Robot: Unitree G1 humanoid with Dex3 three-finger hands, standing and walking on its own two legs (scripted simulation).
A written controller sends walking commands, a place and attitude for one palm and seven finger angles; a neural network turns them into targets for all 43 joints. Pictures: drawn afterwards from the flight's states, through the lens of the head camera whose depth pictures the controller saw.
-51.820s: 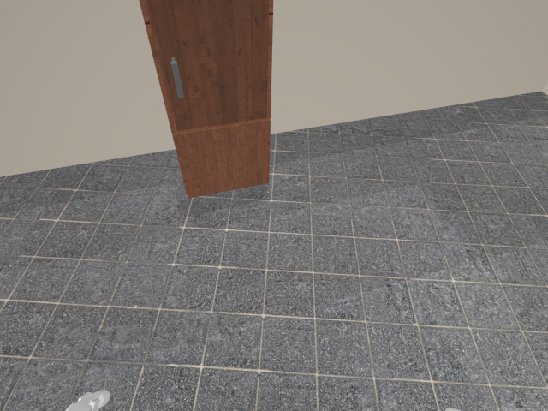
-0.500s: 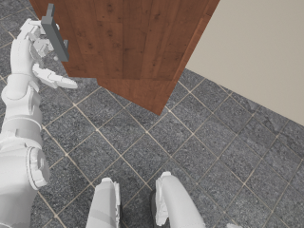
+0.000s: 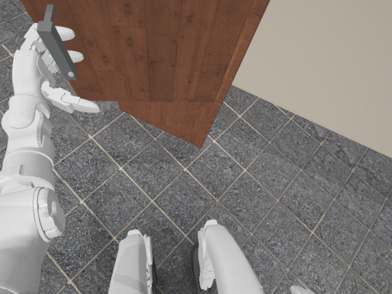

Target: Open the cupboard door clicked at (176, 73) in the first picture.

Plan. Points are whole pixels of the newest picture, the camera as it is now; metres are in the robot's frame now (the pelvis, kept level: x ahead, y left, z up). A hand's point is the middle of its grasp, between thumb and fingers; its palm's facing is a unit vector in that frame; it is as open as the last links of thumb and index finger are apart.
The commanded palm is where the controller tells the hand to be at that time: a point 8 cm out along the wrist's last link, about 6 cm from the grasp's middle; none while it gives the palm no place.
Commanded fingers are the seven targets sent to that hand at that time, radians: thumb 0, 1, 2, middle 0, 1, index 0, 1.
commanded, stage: close the thumb around the handle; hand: left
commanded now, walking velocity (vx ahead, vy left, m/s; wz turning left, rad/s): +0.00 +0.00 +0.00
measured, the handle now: (61, 45) +0.58 +0.21 +0.05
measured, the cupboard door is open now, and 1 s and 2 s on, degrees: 28 27 70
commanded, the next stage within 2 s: pull the door open along its arc in 0.76 s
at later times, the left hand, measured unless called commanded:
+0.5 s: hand (71, 71) +0.53 +0.19 +0.04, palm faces -0.01 -1.00 -0.02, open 8.7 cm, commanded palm +0.51 +0.22 +0.04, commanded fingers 0.00 0.79 0.85 -0.39 -1.34 -0.39 -1.34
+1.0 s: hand (74, 70) +0.53 +0.18 +0.04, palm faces -0.02 -1.00 -0.01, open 5.6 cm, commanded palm +0.50 +0.22 +0.04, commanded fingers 0.00 0.90 0.90 -0.40 -1.35 -0.40 -1.35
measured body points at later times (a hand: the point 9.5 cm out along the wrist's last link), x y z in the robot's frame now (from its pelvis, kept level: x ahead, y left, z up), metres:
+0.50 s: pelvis +0.00 +0.00 +0.00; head +0.18 +0.03 +0.41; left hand +0.52 +0.24 +0.04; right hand +0.03 -0.27 -0.11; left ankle +0.03 +0.10 -0.58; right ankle +0.05 -0.11 -0.58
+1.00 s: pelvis +0.00 +0.00 +0.00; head +0.18 +0.03 +0.41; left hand +0.53 +0.24 +0.04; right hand +0.03 -0.26 -0.11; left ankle +0.03 +0.10 -0.58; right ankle +0.05 -0.11 -0.58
